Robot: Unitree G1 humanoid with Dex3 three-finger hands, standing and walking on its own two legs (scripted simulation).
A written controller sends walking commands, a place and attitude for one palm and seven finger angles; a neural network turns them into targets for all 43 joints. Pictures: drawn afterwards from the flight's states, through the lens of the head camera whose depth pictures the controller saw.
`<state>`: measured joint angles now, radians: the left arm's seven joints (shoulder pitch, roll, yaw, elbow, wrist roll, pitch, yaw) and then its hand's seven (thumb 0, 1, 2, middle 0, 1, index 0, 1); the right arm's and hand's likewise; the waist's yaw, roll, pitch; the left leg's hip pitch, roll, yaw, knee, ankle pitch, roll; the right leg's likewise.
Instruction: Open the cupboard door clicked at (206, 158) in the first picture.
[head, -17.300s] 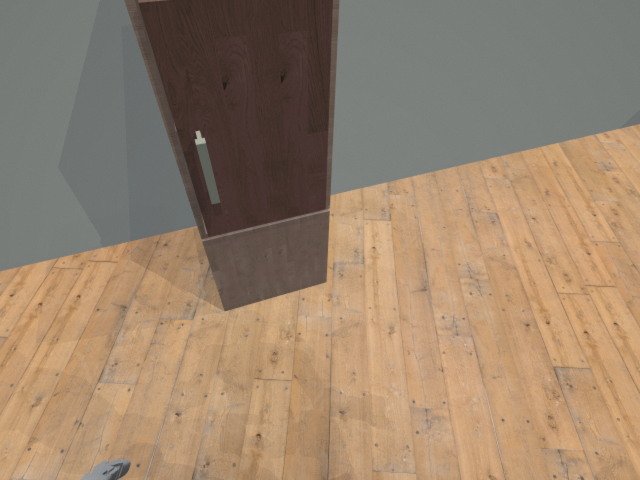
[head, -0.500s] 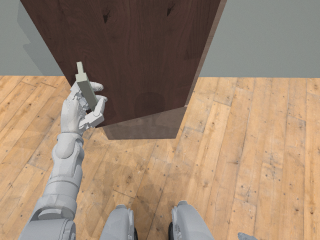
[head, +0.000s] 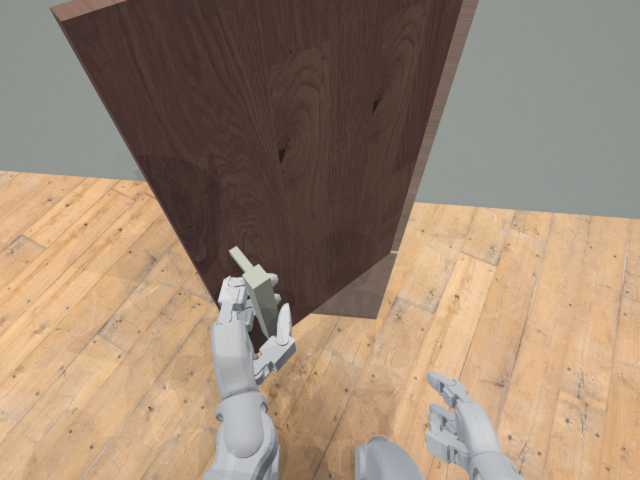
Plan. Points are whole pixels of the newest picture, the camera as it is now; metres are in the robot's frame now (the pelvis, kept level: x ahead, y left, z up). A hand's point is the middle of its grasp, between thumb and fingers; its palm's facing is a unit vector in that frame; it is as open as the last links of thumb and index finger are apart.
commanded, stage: open thumb and fingers to let go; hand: left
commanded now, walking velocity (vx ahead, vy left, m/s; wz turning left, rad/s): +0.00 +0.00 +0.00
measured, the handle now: (257, 298) +0.34 +0.09 +0.02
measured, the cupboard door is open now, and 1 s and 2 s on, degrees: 45 43 46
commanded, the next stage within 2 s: slide the hand sideways off the handle in 0.92 s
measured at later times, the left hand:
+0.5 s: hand (285, 333) +0.29 +0.05 +0.01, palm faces +0.34 -0.94 -0.02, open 10.1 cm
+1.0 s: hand (281, 335) +0.29 +0.06 +0.01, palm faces +0.22 -0.97 -0.01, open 15.0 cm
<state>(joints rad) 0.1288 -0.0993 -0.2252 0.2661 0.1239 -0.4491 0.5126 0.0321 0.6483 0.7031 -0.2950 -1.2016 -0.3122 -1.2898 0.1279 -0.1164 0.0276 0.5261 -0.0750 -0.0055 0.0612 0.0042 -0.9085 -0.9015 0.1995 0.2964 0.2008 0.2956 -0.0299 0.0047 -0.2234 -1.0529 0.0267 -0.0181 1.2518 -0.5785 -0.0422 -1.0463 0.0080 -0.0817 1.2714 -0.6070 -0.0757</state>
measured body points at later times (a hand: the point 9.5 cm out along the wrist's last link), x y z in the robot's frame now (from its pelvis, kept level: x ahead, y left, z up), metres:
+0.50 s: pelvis -0.02 -0.02 -0.01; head +0.08 -0.04 +0.43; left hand +0.27 +0.10 +0.01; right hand +0.14 -0.25 -0.14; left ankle +0.01 +0.15 -0.62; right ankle +0.00 -0.07 -0.62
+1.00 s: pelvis -0.03 +0.02 -0.01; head +0.06 +0.02 +0.43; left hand +0.27 +0.11 +0.01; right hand +0.15 -0.19 -0.12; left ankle +0.01 +0.15 -0.62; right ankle +0.00 -0.07 -0.62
